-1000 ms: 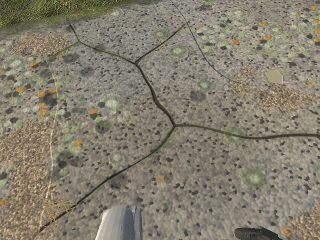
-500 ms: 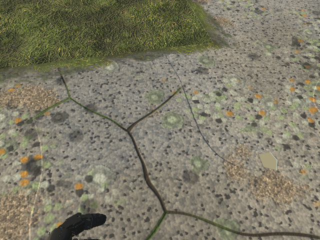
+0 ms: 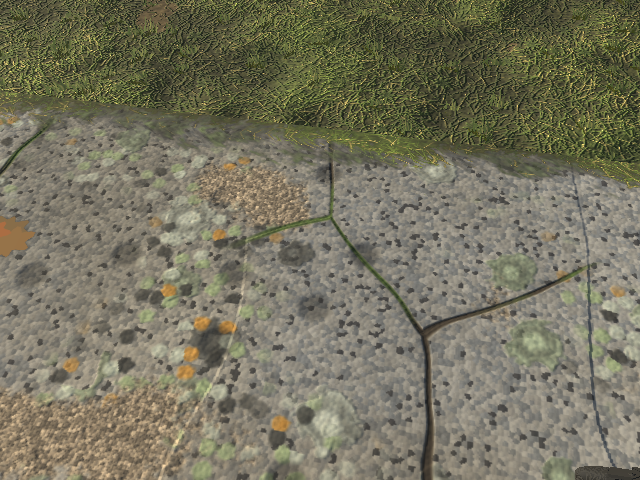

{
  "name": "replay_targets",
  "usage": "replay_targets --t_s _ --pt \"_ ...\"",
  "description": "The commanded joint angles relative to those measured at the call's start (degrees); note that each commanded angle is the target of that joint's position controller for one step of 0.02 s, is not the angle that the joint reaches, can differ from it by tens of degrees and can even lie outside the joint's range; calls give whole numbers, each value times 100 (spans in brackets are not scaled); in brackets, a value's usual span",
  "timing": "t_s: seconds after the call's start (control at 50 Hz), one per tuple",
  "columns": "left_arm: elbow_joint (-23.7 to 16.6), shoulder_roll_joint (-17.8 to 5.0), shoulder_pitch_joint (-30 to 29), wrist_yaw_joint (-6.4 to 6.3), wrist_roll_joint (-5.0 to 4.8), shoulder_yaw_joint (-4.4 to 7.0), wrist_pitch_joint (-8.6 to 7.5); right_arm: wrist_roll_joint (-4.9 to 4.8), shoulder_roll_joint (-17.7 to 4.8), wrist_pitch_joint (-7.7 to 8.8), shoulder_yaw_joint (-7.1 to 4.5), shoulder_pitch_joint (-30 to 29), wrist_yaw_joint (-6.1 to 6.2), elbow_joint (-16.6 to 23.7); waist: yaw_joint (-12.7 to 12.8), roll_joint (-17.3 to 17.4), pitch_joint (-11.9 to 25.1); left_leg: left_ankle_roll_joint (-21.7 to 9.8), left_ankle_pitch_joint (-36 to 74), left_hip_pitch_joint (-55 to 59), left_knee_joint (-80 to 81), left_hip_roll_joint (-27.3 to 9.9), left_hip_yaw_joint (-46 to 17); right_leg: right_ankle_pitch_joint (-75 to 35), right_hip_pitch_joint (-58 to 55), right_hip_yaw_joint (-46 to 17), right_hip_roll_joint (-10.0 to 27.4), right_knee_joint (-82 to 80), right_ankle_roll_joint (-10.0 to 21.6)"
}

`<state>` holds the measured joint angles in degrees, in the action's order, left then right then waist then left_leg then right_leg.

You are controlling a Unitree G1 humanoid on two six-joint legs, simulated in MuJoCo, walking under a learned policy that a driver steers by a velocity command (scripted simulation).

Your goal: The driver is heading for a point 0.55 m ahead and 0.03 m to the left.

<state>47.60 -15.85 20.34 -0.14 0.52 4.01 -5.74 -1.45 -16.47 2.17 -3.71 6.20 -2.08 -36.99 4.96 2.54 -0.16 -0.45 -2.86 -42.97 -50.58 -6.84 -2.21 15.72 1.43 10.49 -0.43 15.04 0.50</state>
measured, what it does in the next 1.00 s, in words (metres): walks ahead: left foot, then right foot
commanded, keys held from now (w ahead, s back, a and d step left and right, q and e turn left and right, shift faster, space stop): w+q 0.12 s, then w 0.14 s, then w+e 0.26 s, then no key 0.48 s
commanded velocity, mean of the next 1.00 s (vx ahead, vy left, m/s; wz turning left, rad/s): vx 0.36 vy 0.00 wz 0.06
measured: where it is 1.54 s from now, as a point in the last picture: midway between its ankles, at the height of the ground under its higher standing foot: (335, 454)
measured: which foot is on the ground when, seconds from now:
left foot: up 0.00-0.14, down 0.16-0.68, up 0.70-1.00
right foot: down 0.00-0.16, up 0.18-0.66, down 0.68-1.00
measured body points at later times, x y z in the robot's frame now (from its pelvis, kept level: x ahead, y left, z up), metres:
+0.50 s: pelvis +0.29 +0.06 +0.00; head +0.31 +0.07 +0.45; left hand +0.42 +0.33 -0.10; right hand +0.39 -0.20 -0.11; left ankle +0.23 +0.13 -0.74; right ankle +0.47 -0.10 -0.67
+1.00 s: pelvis +0.48 +0.03 -0.01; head +0.51 +0.03 +0.44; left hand +0.62 +0.27 -0.12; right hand +0.59 -0.24 -0.13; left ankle +0.52 +0.19 -0.73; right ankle +0.55 -0.07 -0.74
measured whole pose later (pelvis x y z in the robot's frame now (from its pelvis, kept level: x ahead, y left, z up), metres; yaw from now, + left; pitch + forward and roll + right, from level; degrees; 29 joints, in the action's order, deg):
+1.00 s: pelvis +0.48 +0.03 -0.01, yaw +0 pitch +2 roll -1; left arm 45.4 -12.0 8.0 0.4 1.4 1.8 -1.2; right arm 0.3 -14.3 -0.6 -2.7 11.2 2.2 -47.7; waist 0.1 1.5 -0.7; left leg 2.5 -16.1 -25.0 -40.1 -4.8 -2.5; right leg 7.5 20.8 2.0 -3.2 26.3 3.3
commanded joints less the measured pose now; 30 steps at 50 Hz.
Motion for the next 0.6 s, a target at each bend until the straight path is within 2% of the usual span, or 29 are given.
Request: replay_targets --t_s 0.02,0.06,0.1,0.12,0.14,0.16,0.18,0.2,0.22,0.24,0.26,0.28,0.3,0.32,0.38,0.46,0.52,0.56,0.6 --pt "-385 -982 -326 -29 -71 228 -62 -14 -24 80 60 -511 -126 463 -79 -468 -362 -129 402 253 826 78 285 -2298 127 -424 1540 -536 820" --pt "-302 -1058 -213 -37 -143 260 12 -26 -112 69 27 -770 -160 615 -55 -545 -415 -277 141 264 1194 193 431 -2863 -341 -257 1636 -319 706" --pt "-270 -1201 -188 -85 -178 307 96 15 -303 35 -74 -653 -169 691 -252 -783 -152 -497 -404 809 1340 563 745 -4630 -667 -40 1656 315 567" --pt "-272 -1274 -204 -114 -196 331 144 33 -451 5 -161 -298 -148 638 -500 -915 99 -631 -689 1336 1366 794 889 -5507 -717 58 1636 911 501" --pt "-279 -1284 -258 -135 -228 327 186 42 -650 -16 -294 504 -110 450 -978 -835 511 -820 -474 2493 1753 1022 928 -5706 -406 171 1509 1912 382" --pt "-340 -1101 -200 -166 -165 253 168 44 -1008 -53 -478 1460 1 207 -1416 -602 989 -1048 -170 4211 1846 860 403 -4663 720 201 1297 3307 182" --pt "-612 -253 350 -86 129 -22 66 47 -1648 -30 -553 1653 97 129 -877 1042 1515 -1828 176 6461 1814 -759 -2259 887 3303 49 437 5461 -134" --pt "-696 -462 212 -7 -58 -77 -140 55 -1427 43 -453 1946 70 228 -1094 909 2730 -2507 -796 7015 2920 -1517 -4552 1890 4085 -1278 -53 6660 -215" --pt "-792 -787 -393 32 -325 36 -226 124 -1085 81 -373 1829 50 142 -1265 388 2096 -2126 -783 6561 3106 -1293 -3748 1352 4553 -1552 266 6813 -151" --pt "-875 -749 -652 9 -325 -3 -260 83 -904 120 -319 1445 42 152 -1079 140 1343 -1906 -478 5658 3114 -1070 -2942 864 4635 -1442 514 6432 -84" --pt "-829 -736 -747 -43 -175 3 -239 80 -685 145 -238 1002 41 193 -824 -184 894 -1731 65 4691 3173 -867 -2341 508 4329 -1397 752 6016 -94" --pt "-775 -784 -611 -48 -107 54 -157 137 -470 174 -169 724 35 230 -571 -99 715 -1663 623 3984 3298 -712 -1863 366 3861 -1438 908 5726 -96" --pt "-707 -737 -415 -26 -118 60 -54 189 -398 206 -141 622 30 208 -412 -17 642 -1640 694 3544 3479 -650 -1618 300 3520 -1459 970 5589 -90" --pt "-644 -621 -289 -23 -125 45 39 191 -404 259 -148 605 33 142 -338 -1 587 -1651 727 3295 3649 -633 -1409 245 3387 -1445 1004 5402 -124" --pt "-686 -401 -564 -46 -102 -13 196 210 -574 375 -196 764 83 -120 -362 -30 214 -1581 931 2974 4035 -594 -739 -424 3664 -1443 1026 4822 -240" --pt "-728 -324 -1093 32 -147 -31 186 228 -581 391 -187 876 165 -308 -600 4 -13 -1203 805 3292 4174 -369 87 -1875 3856 -1466 853 3525 -182" --pt "-874 -206 -1627 125 -165 -78 148 202 -694 385 -211 1038 198 -443 -856 6 -215 -1054 626 3620 4239 -474 372 -2375 3822 -1281 682 2654 -89" --pt "-1022 -128 -1912 202 -96 -105 122 148 -691 311 -206 1164 217 -577 -944 -71 -361 -1005 1383 3884 3916 -523 477 -2237 3780 -1144 555 2146 4" --pt "-1126 -134 -1955 283 -50 -93 86 100 -741 215 -216 1234 245 -670 -923 62 -249 -934 2275 4185 3475 -620 463 -1854 3566 -970 363 1861 118"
